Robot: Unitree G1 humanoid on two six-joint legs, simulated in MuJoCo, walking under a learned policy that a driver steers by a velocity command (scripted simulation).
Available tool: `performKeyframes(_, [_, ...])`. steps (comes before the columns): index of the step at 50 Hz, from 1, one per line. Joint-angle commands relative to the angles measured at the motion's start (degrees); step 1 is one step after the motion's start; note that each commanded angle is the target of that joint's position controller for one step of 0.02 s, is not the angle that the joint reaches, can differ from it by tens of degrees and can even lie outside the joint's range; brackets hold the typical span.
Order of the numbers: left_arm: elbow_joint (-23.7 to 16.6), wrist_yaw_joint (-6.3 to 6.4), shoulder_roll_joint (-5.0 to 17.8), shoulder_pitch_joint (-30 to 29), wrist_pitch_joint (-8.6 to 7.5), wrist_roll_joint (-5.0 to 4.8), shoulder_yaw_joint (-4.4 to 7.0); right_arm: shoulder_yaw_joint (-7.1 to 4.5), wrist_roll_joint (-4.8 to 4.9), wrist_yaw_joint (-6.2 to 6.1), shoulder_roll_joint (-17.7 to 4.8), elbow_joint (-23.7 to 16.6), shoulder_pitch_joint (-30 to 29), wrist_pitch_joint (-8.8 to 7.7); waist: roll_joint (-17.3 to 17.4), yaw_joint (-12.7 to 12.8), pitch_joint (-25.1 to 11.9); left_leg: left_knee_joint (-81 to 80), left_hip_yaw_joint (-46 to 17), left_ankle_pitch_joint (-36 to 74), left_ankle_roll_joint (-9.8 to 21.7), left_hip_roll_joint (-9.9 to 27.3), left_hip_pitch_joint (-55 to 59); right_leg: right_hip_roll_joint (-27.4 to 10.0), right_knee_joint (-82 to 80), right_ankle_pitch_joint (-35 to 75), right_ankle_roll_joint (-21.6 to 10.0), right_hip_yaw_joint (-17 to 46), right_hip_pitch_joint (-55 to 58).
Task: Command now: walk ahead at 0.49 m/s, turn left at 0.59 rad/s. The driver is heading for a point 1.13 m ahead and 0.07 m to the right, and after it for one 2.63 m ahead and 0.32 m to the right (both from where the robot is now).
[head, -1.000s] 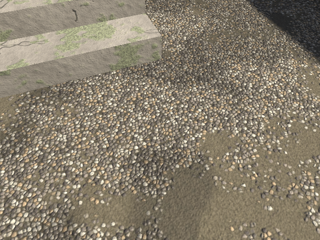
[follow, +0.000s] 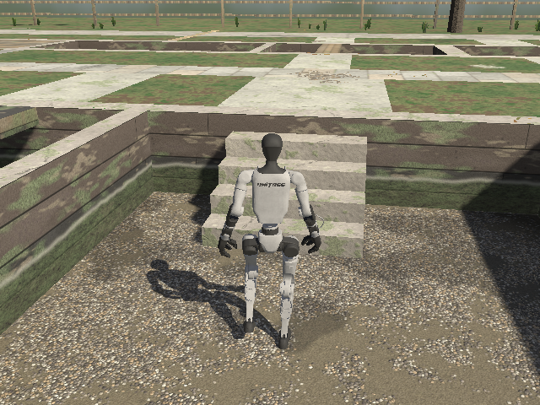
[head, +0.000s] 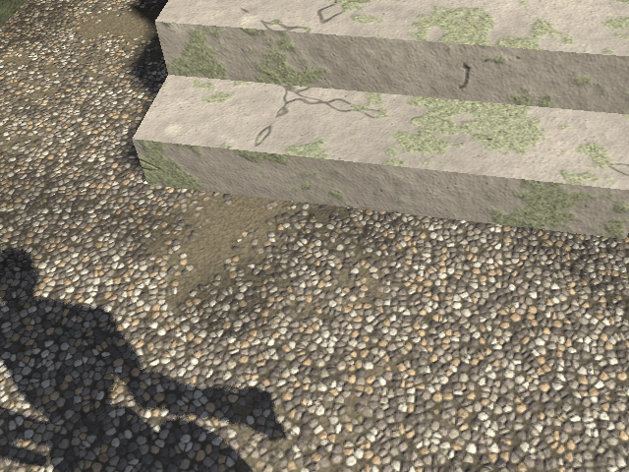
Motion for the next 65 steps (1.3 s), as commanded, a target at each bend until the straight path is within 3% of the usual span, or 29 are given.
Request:
performKeyframes(1, [-2.0,-0.25,4.3,1.0,-1.36,-0.09,0.61,0.5,-0.01,0.91,0.0,-4.1,-1.0,0.08,-6.7,-1.3,0.8,-2.2,-1.5,6.0,-0.6,2.7,-6.8,-16.7,-11.9,12.3,-6.6,9.8,2.5])
performKeyframes(5, [-0.3,-0.31,4.8,3.9,-1.14,-0.06,0.39,1.77,0.37,1.65,1.8,-6.6,-9.4,-0.59,-6.8,0.4,2.2,-16.9,2.3,14.4,-0.4,1.8,-2.9,-14.3,-11.3,17.7,-4.9,2.5,2.2])
performKeyframes(10, [3.3,0.32,7.2,9.6,0.26,-0.03,0.45,2.3,-0.07,1.4,1.3,-8.2,-15.7,-0.98,-7.1,2.2,4.0,-29.0,6.9,7.3,1.8,-0.5,1.9,-17.0,-9.2,24.6,-5.1,1.3,10.0])
performKeyframes(12, [4.7,0.61,8.6,10.6,1.16,-0.05,0.49,1.97,-0.54,0.7,0.5,-7.1,-13.0,-1.37,-8.3,0.4,1.7,-32.1,8.8,1.4,3.8,-3.7,7.9,-17.4,-1.4,42.0,-4.7,0.0,13.8])
performKeyframes(13, [5.3,0.72,9.1,10.7,1.65,-0.14,0.45,1.5,-0.74,0.32,-0.3,-5.1,-7.1,-1.9,-8.4,-2.4,-1.8,-35.2,9.1,1.2,5.1,-5.6,15.2,-17.0,6.6,47.8,-4.2,-1.1,14.0])
performKeyframes(14, [5.3,0.83,8.7,10.6,1.96,-0.5,0.14,0.64,-1.36,-0.27,-2.1,-1.6,2.2,-2.58,-7.0,-6.3,-7.4,-37.8,8.0,3.8,6.6,-5.7,28.7,-15.4,17.7,43.9,-3.0,-3.0,8.7])
performKeyframes(15, [2.7,0.5,5.5,10.2,1.72,-1.51,-0.87,-0.76,-2.54,-1.24,-6.9,0.3,11.4,-2.88,-1.0,-9.6,-15.4,-38.1,-7.8,-3.1,10.6,7.4,47.2,-12.5,35.2,23.9,-1.4,-3.5,-7.3])
performKeyframes(16, [0.7,-0.43,2.1,12.9,1.54,-1.87,-1.43,-1.88,-1.01,-1.87,-11.5,1.0,13.8,-2.57,9.7,-7.4,-21.2,-43.8,-34.9,2.3,17.4,23.2,58.3,-2.5,53.6,-21.2,0.8,-0.7,-25.6])
performKeyframes(17, [0.1,0.03,7.6,5.6,1.75,-1.0,0.36,-1.84,0.83,-2.38,-10.3,1.3,13.3,-2.26,1.2,-8.6,-17.1,-45.0,-31.8,8.8,15.5,20.3,54.8,-4.2,56.7,-16.9,0.2,7.8,-30.7])
performKeyframes(18, [-1.1,-0.19,6.2,2.1,1.19,-1.45,0.03,-1.17,1.27,-2.53,-7.9,2.1,9.2,-2.53,0.6,-6.2,-9.5,-46.0,-22.2,15.8,13.7,17.8,47.0,-6.3,54.3,-11.4,-0.3,8.8,-31.5])
performKeyframes(19, [-0.6,-0.38,5.2,1.8,0.98,-1.26,-0.22,-0.43,1.26,-2.3,-5.0,2.1,6.1,-2.88,-1.4,-3.9,-5.8,-47.9,-16.9,19.4,11.3,14.9,40.0,-7.7,50.0,-8.5,-0.4,8.9,-28.8])
performKeyframes(22, [2.5,-1.17,2.7,6.6,3.56,0.39,-0.31,0.85,1.45,-2.26,-0.6,2.8,2.9,-4.21,-0.1,0.4,-2.8,-53.2,-7.4,20.2,8.0,11.1,28.9,-7.9,45.5,-6.2,0.8,9.3,-20.7])
performKeyframes(25, [1.5,-2.04,2.1,2.6,4.44,0.51,0.03,0.54,1.68,-2.47,-2.0,5.0,5.5,-5.39,0.5,0.7,0.6,-57.1,-2.4,19.7,7.3,10.4,27.2,-7.6,43.3,-0.5,1.2,10.2,-24.8])
performKeyframes(28, [-0.4,-2.11,2.2,-3.8,4.46,0.3,0.13,0.93,1.42,-2.53,-1.3,6.4,7.6,-5.7,0.2,-0.4,3.2,-58.4,2.0,20.7,6.3,9.6,28.4,-7.1,37.4,6.4,1.5,10.7,-29.6])
performKeyframes(35, [-5.0,-2.99,1.5,-16.2,3.84,0.69,-1.1,1.22,1.31,-3.9,-2.8,9.6,12.2,-5.77,-0.2,-3.4,5.6,-56.7,9.2,29.3,4.3,11.3,36.7,-5.3,19.0,11.9,-1.2,3.8,-27.7])
performKeyframes(38, [-5.3,-2.75,2.3,-14.5,3.76,0.74,-0.64,1.02,0.99,-4.59,-4.5,10.4,11.9,-5.14,1.1,-1.7,3.2,-48.0,11.9,50.1,3.1,12.3,42.1,-1.5,16.0,4.2,-4.4,0.1,-22.3])
performKeyframes(40, [-3.0,-2.3,4.1,-6.2,3.55,0.87,0.38,0.53,0.63,-4.86,-6.3,10.4,11.1,-4.22,2.1,1.9,-2.1,-33.3,13.5,61.4,2.6,12.4,42.8,2.7,14.3,-1.4,-7.1,-1.4,-13.0])
performKeyframes(41, [-0.6,-2.01,6.0,1.9,3.07,1.32,1.43,0.43,0.83,-4.79,-6.9,9.8,10.5,-3.78,0.9,5.8,-6.8,-20.7,14.3,55.0,1.7,11.2,37.7,3.6,10.1,-0.5,-9.1,0.5,-1.5])
performKeyframes(42, [1.0,-1.16,11.3,10.1,3.0,1.87,3.22,0.85,1.06,-4.49,-5.5,7.8,10.2,-3.98,-4.8,8.8,-13.0,-2.4,14.8,34.2,0.4,8.9,25.1,-7.3,8.2,-6.2,-12.8,15.3,12.8])
performKeyframes(43, [-0.1,-0.86,16.1,6.8,3.65,0.7,4.56,1.39,2.27,-3.18,-0.9,4.3,11.3,-4.69,-20.1,4.2,-17.2,19.0,9.8,-15.1,-2.8,-5.8,-0.3,-21.8,-0.7,-5.5,-22.6,50.0,27.9])
performKeyframes(44, [-0.1,-0.89,15.1,5.7,4.19,-0.72,4.51,0.95,1.41,-2.81,-4.8,3.2,5.3,-5.55,-9.5,5.7,-14.8,20.4,-0.9,-11.8,-1.9,-2.3,-7.6,-20.7,-3.8,-3.6,-21.7,48.7,26.7])
performKeyframes(46, [0.2,-0.45,9.4,0.7,4.13,-0.59,3.1,1.33,2.08,-2.54,-3.7,2.3,2.1,-6.68,-0.4,1.6,-2.9,10.5,-0.6,-3.3,-2.1,2.8,-5.3,-17.5,-5.5,8.6,-17.0,35.0,11.4])
performKeyframes(47, [0.2,-0.24,7.9,-0.9,3.77,-0.85,2.6,1.33,1.07,-2.59,-3.2,2.0,1.5,-5.85,0.2,-0.3,-1.1,6.2,-1.0,-3.2,-2.9,4.1,-2.0,-14.5,-6.1,13.3,-15.1,30.7,6.3])
performKeyframes(49, [0.4,-0.45,7.2,-1.8,2.66,-1.37,2.08,1.65,-0.45,-2.21,-2.0,2.7,3.9,-3.43,-1.7,-2.4,-1.5,1.7,-0.2,-3.2,-4.5,4.3,3.0,-11.2,-7.2,18.3,-13.9,25.8,1.3])
performKeyframes(52, [1.2,-0.64,9.5,0.4,1.71,-1.5,2.58,1.83,-0.53,-1.78,-1.3,0.8,0.3,-1.9,-3.6,-2.2,-0.6,-5.2,1.6,0.7,-6.3,4.2,1.3,-8.6,-8.5,19.8,-13.1,23.1,-0.8])
performKeyframes(57, [2.1,-0.4,9.9,5.5,2.22,-1.42,2.69,2.11,0.02,-1.37,-1.6,-3.3,-11.9,-2.06,-6.0,2.4,0.8,-20.0,2.0,11.9,-7.3,2.9,-2.8,-6.8,-8.0,17.9,-9.4,24.2,3.2])
performKeyframes(61, [2.8,0.2,9.8,8.4,2.12,-0.79,2.44,2.72,0.53,-1.27,-1.6,-5.1,-17.3,-2.79,-7.0,4.5,0.5,-28.2,2.7,14.3,-6.4,0.8,-1.4,-7.4,-4.6,25.7,-8.5,24.4,8.2])
performKeyframes(63, [3.0,0.7,9.7,8.3,1.77,-0.35,2.23,2.78,0.75,-1.42,-2.1,-5.5,-17.8,-3.28,-7.6,4.3,0.5,-32.1,2.5,13.7,-4.9,0.3,1.8,-8.8,-3.4,28.0,-7.7,25.4,9.7])
performKeyframes(65, [2.7,0.98,10.3,5.9,1.28,-0.2,2.15,2.24,0.71,-1.65,-3.8,-4.0,-12.6,-3.96,-8.1,1.5,-0.7,-36.0,2.3,10.5,-2.7,-1.2,10.5,-9.7,0.0,34.6,-6.0,25.7,9.5])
